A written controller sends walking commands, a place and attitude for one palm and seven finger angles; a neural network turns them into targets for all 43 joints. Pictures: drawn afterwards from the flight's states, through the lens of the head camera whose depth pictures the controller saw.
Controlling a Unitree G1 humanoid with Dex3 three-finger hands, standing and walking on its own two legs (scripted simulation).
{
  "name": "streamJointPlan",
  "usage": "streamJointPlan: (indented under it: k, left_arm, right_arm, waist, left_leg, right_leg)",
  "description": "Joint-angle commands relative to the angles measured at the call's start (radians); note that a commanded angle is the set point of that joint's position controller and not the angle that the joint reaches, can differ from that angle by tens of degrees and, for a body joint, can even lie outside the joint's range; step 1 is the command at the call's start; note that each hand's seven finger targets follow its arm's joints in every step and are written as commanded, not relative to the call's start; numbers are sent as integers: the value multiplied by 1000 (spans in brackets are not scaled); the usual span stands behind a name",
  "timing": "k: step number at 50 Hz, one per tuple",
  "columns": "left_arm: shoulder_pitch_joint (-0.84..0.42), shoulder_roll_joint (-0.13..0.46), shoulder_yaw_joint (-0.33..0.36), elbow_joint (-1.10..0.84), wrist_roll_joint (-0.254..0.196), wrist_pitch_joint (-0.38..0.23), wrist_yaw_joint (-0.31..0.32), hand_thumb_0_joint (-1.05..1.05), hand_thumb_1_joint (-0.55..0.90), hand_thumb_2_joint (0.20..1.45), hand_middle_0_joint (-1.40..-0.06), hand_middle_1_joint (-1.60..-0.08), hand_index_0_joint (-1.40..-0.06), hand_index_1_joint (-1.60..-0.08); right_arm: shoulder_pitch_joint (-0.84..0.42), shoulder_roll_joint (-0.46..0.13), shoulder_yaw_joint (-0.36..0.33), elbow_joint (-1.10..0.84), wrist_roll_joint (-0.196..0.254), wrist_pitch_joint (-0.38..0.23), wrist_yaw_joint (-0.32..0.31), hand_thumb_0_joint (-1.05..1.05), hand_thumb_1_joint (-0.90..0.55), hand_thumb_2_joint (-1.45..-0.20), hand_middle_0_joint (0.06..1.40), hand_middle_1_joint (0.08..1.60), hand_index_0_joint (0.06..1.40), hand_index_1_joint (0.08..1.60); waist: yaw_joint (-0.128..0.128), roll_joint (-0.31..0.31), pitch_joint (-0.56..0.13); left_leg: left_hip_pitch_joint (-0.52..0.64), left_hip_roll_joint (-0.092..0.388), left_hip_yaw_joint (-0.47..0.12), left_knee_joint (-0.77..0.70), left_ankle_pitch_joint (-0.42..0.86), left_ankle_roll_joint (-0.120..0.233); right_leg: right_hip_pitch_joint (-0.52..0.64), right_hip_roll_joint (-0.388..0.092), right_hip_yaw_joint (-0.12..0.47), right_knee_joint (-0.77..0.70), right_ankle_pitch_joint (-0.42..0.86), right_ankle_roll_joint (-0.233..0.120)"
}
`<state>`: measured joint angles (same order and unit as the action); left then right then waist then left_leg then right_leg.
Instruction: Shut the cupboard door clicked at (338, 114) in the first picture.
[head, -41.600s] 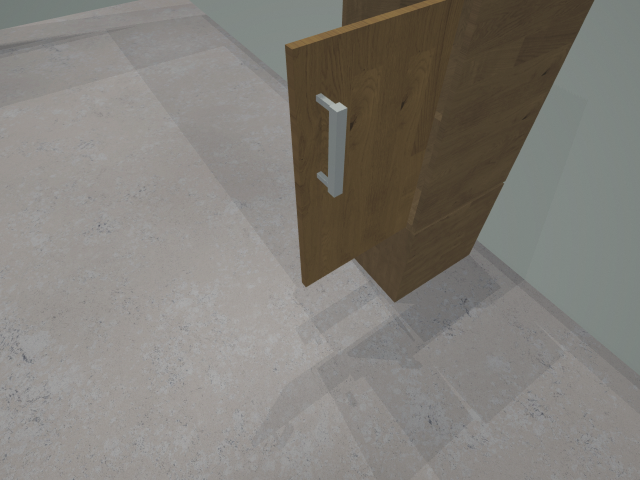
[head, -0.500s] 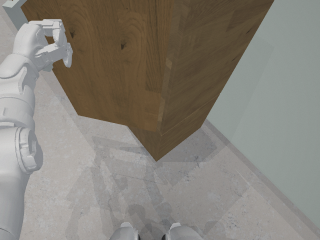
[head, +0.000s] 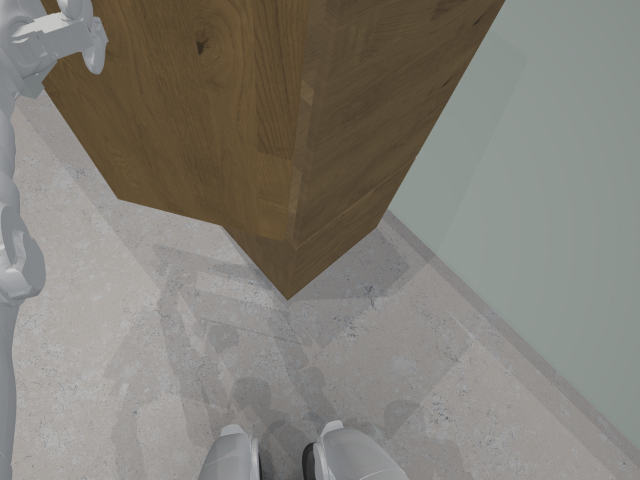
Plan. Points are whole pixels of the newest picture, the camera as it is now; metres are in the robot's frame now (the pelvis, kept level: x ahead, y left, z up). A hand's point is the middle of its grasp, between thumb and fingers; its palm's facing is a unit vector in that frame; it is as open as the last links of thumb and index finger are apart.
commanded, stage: pull the fist back off the door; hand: left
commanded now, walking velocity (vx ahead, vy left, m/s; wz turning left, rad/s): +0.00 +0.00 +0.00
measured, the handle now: out of the picture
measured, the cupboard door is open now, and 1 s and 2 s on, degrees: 35 27 27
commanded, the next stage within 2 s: draw the hand back to the body in 0.92 s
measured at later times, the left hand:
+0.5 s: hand (114, 29) +0.58 +0.15 +0.15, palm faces +0.12 -0.99 +0.03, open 3.0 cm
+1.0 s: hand (94, 94) +0.49 +0.16 +0.16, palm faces +0.12 -0.99 -0.01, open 3.1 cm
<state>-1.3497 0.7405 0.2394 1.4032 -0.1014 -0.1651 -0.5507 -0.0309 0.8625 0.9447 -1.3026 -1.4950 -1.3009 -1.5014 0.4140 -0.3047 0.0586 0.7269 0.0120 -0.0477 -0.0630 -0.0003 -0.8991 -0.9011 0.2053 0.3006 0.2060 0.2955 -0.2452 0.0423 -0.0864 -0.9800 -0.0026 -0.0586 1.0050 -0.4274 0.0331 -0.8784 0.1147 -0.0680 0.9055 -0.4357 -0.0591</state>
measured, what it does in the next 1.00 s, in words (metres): stands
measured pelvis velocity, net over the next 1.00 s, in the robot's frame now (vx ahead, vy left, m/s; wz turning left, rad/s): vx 0.02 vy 0.00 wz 0.02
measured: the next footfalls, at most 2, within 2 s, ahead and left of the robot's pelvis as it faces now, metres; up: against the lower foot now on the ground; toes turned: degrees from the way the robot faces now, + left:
none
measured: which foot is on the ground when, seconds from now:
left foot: down 0.00-1.00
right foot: down 0.00-1.00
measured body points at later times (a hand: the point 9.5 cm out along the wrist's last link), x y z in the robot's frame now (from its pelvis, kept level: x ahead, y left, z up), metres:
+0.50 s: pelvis +0.02 +0.01 +0.02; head +0.14 +0.01 +0.45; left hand +0.57 +0.20 +0.15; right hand -0.07 -0.23 -0.09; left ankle +0.01 +0.09 -0.67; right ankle -0.01 -0.09 -0.67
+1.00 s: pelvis +0.02 +0.00 +0.03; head +0.07 +0.01 +0.48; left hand +0.48 +0.21 +0.16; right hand +0.10 -0.26 -0.09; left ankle +0.02 +0.09 -0.67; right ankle -0.01 -0.09 -0.67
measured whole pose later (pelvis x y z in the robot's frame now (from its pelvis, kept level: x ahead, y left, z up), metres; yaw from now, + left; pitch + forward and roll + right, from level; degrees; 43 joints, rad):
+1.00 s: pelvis +0.02 +0.00 +0.03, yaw +1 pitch +13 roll -2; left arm -0.81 0.27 0.25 1.02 -0.10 -0.28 0.00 0.02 0.90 0.90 -1.31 -1.50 -1.30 -1.50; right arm 0.32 -0.26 -0.01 0.65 0.01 0.00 0.03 0.00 -0.90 -0.90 0.20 0.30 0.20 0.29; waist -0.09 0.04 -0.13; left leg -0.65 -0.03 -0.03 0.82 -0.39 0.04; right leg -0.57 0.08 -0.03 0.76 -0.42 -0.05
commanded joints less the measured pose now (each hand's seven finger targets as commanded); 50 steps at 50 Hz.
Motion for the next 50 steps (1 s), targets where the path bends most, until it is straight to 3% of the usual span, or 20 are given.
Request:
streamJointPlan:
  k: [1,2,3,5,6,9,11,13,15,21,22,26,29,32,34,37,41,42,47,50]
  left_arm:
    - [-562,77,-19,-221,-27,-47,-2,0,900,900,-1300,-1500,-1300,-1500]
    - [-551,64,-29,-197,-23,-37,2,0,900,900,-1300,-1500,-1300,-1500]
    - [-605,136,199,-194,-77,1,198,0,900,900,-1300,-1500,-1300,-1500]
    - [-545,79,167,-175,-36,24,360,0,900,900,-1300,-1500,-1300,-1500]
    - [-549,28,160,-162,-20,29,420,0,900,900,-1300,-1500,-1300,-1500]
    - [-572,30,154,-267,104,-21,606,0,900,900,-1300,-1500,-1300,-1500]
    - [-549,14,118,-315,185,-80,662,0,900,900,-1300,-1500,-1300,-1500]
    - [-494,29,131,-296,198,-107,655,0,900,900,-1300,-1500,-1300,-1500]
    - [-468,-4,112,-276,169,-108,610,0,900,900,-1300,-1500,-1300,-1500]
    - [-340,54,204,-288,87,-101,534,0,900,900,-1300,-1500,-1300,-1500]
    - [-314,69,229,-339,79,-123,538,0,900,900,-1300,-1500,-1300,-1500]
    - [-163,-21,198,-441,80,-207,561,0,900,900,-1300,-1500,-1300,-1500]
    - [-18,-125,143,-458,61,-196,550,0,900,900,-1300,-1500,-1300,-1500]
    - [100,-159,143,-483,28,-154,531,0,900,900,-1300,-1500,-1300,-1500]
    - [80,-174,130,-513,10,-136,525,0,900,900,-1300,-1500,-1300,-1500]
    - [47,-217,97,-650,-2,-166,542,0,900,900,-1300,-1500,-1300,-1500]
    - [51,-233,73,-778,-3,-232,561,0,900,900,-1300,-1500,-1300,-1500]
    - [78,-303,12,-780,-3,-229,557,0,900,900,-1300,-1500,-1300,-1500]
    - [50,-293,13,-578,2,-164,555,0,900,900,-1300,-1500,-1300,-1500]
    - [-48,-311,-9,-523,-1,-152,557,0,900,900,-1300,-1500,-1300,-1500]
  right_arm:
    - [183,-204,-69,-10,5,-26,-23,0,-900,-900,200,300,200,300]
    - [170,-203,-66,1,0,-26,-21,0,-900,-900,200,300,200,300]
    - [248,-158,-50,-35,-11,-30,-5,0,-900,-900,200,300,200,300]
    - [260,-161,-53,-50,-20,-35,23,0,-900,-900,200,300,200,300]
    - [273,-159,-59,-51,-35,-33,33,0,-900,-900,200,300,200,300]
    - [305,-152,-66,-67,-79,-22,79,0,-900,-900,200,300,200,300]
    - [312,-151,-75,-73,-96,-11,107,0,-900,-900,200,300,200,300]
    - [320,-159,-84,-78,-95,3,121,0,-900,-900,200,300,200,300]
    - [324,-163,-91,-86,-83,17,121,0,-900,-900,200,300,200,300]
    - [309,-154,-90,-106,-55,35,104,0,-900,-900,200,300,200,300]
    - [302,-149,-92,-112,-57,36,104,0,-900,-900,200,300,200,300]
    - [282,-132,-103,-124,-56,35,117,0,-900,-900,200,300,200,300]
    - [263,-129,-118,-131,-48,49,124,0,-900,-900,200,300,200,300]
    - [239,-128,-127,-140,-33,60,120,0,-900,-900,200,300,200,300]
    - [216,-123,-126,-142,-25,64,113,0,-900,-900,200,300,200,300]
    - [171,-110,-129,-142,-19,53,104,0,-900,-900,200,300,200,300]
    - [127,-102,-129,-137,-16,33,96,0,-900,-900,200,300,200,300]
    - [110,-94,-127,-137,-16,30,98,0,-900,-900,200,300,200,300]
    - [71,-98,-120,-114,-3,36,78,0,-900,-900,200,300,200,300]
    - [55,-97,-110,-113,2,30,68,0,-900,-900,200,300,200,300]
  waist:
    - [-85,186,-492]
    - [-85,198,-472]
    - [-54,197,-456]
    - [-58,175,-475]
    - [-79,141,-466]
    - [-65,201,-519]
    - [-59,248,-577]
    - [-48,214,-573]
    - [-54,163,-574]
    - [9,102,-537]
    - [36,120,-554]
    - [64,118,-525]
    - [74,64,-482]
    - [103,28,-456]
    - [97,-1,-398]
    - [106,84,-423]
    - [113,97,-479]
    - [108,109,-467]
    - [89,-13,-335]
    - [71,-15,-291]
  left_leg:
    - [521,34,-35,-31,395,23]
    - [514,35,-39,-30,380,19]
    - [418,50,-50,-56,354,25]
    - [416,49,-62,-77,342,15]
    - [414,49,-63,-71,347,17]
    - [463,42,-69,-59,385,13]
    - [538,42,-77,-53,441,3]
    - [542,38,-71,-76,432,0]
    - [533,30,-65,-101,425,6]
    - [481,17,-18,-163,412,15]
    - [491,14,-12,-166,440,13]
    - [573,16,-4,-175,531,6]
    - [580,11,12,-188,563,8]
    - [599,6,22,-206,602,10]
    - [569,1,32,-224,543,15]
    - [674,4,25,-217,594,9]
    - [746,9,8,-210,651,0]
    - [765,11,6,-208,663,-3]
    - [650,-3,12,-235,462,2]
    - [622,-9,6,-248,364,4]
  right_leg:
    - [4,-32,52,-101,320,42]
    - [-14,-31,44,-102,297,37]
    - [33,-43,68,-141,271,43]
    - [43,-43,55,-124,250,47]
    - [22,-46,52,-123,258,55]
    - [-6,-48,46,-108,250,55]
    - [-34,-43,40,-93,259,47]
    - [18,-35,39,-112,267,39]
    - [90,-30,45,-130,305,37]
    - [268,-28,70,-180,405,43]
    - [304,-28,73,-178,439,41]
    - [302,-21,58,-175,498,37]
    - [343,-22,54,-188,556,39]
    - [386,-25,54,-205,610,41]
    - [406,-31,61,-222,615,47]
    - [370,-32,61,-219,597,42]
    - [365,-38,62,-198,599,42]
    - [350,-37,55,-196,588,41]
    - [331,-51,61,-223,507,46]
    - [298,-60,67,-241,424,44]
